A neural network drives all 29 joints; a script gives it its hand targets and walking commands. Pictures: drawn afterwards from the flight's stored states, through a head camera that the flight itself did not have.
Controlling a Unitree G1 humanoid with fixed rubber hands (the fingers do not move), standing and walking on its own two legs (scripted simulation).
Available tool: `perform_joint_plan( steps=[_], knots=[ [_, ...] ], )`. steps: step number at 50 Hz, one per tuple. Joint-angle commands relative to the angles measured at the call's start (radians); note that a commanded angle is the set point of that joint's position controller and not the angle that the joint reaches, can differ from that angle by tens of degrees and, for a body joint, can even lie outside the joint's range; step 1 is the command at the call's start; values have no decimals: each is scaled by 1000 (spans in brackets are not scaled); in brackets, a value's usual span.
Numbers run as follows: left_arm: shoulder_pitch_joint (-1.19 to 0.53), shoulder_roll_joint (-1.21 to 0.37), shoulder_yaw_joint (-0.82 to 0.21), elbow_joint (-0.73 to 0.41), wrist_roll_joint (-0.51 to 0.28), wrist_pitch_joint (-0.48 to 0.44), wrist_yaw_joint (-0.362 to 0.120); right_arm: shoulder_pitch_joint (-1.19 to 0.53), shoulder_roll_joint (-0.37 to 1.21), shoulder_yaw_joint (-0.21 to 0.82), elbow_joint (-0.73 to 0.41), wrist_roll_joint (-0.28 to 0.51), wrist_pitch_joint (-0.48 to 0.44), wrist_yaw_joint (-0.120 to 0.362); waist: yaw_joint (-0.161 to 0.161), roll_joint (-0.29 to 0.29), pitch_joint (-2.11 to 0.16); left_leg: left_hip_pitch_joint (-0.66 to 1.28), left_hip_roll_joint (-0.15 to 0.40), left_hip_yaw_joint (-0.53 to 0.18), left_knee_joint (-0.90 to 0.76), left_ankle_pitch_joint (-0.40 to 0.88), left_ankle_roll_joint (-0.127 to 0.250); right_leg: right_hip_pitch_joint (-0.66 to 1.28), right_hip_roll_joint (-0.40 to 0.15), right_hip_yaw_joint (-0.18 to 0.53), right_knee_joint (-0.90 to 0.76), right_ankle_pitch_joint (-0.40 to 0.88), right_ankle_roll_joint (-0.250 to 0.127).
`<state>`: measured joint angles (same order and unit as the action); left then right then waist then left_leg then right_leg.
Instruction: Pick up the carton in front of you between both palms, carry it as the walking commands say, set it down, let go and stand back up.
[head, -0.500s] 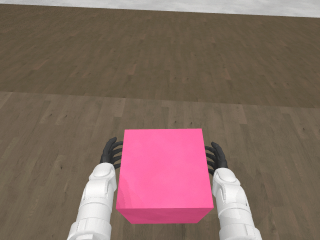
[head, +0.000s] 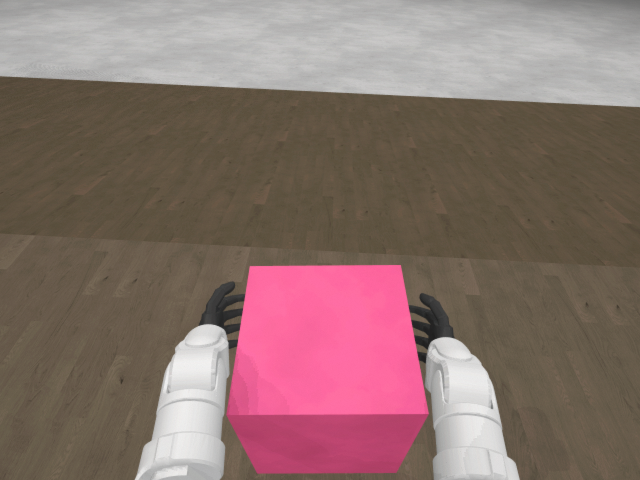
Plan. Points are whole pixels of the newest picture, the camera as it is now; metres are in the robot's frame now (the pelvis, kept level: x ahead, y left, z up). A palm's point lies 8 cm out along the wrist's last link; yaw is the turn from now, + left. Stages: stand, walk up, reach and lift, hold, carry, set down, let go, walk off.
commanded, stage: reach and lift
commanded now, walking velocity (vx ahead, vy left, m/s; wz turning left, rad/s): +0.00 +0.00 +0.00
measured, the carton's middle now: (325, 373) +0.29 +0.00 -0.05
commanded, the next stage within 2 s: hold in 0.76 s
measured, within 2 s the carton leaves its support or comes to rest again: neither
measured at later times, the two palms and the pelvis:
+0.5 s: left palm (213, 324) +0.31 +0.15 +0.04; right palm (439, 337) +0.31 -0.15 +0.04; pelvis +0.02 +0.00 +0.01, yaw +0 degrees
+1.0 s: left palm (208, 324) +0.30 +0.15 +0.06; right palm (444, 336) +0.30 -0.15 +0.06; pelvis +0.01 +0.00 +0.01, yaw +0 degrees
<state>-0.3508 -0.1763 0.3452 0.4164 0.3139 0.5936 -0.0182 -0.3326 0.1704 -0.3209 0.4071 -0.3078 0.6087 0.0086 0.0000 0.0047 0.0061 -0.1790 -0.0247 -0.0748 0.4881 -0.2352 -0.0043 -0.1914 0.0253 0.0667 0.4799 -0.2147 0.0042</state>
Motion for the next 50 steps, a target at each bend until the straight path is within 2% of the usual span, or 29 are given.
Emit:
perform_joint_plan(
  steps=[1,8,23,30,37,42,44,50],
  knots=[
    [-524,-955,-541,50,-209,-13,-240,-591,951,540,0,220,-30,241,1,-1,-226,10,-51,0,-103,3,19,88,53,1,-85,4,-12],
    [-497,-939,-551,33,-209,-4,-237,-559,935,547,-19,219,-21,233,-3,-4,-240,47,-55,1,-117,56,12,120,56,-1,-101,56,-8],
    [-349,-911,-593,-84,-240,33,-224,-413,913,589,-132,252,16,219,2,-4,-248,128,-65,-7,-143,248,0,192,64,10,-132,243,2],
    [-324,-903,-612,-127,-254,51,-221,-385,905,606,-173,263,33,215,-1,-2,-235,145,-66,-11,-152,273,-1,202,65,13,-141,265,2],
    [-332,-900,-617,-144,-259,67,-218,-395,896,611,-192,267,49,215,-1,0,-220,144,-64,-12,-158,247,-1,199,65,11,-144,236,1],
    [-319,-907,-684,-230,-300,96,-210,-388,898,682,-281,307,78,212,2,2,-266,186,-62,-19,-165,309,-5,236,67,15,-152,289,4],
    [-297,-886,-674,-236,-297,120,-204,-365,877,674,-287,304,101,206,2,0,-236,185,-61,-18,-176,294,-5,234,65,15,-161,273,4],
    [-334,-857,-616,-192,-265,145,-207,-399,848,615,-238,274,125,209,0,0,-123,132,-55,-5,-196,119,3,187,59,5,-177,109,-5]
  ],
)
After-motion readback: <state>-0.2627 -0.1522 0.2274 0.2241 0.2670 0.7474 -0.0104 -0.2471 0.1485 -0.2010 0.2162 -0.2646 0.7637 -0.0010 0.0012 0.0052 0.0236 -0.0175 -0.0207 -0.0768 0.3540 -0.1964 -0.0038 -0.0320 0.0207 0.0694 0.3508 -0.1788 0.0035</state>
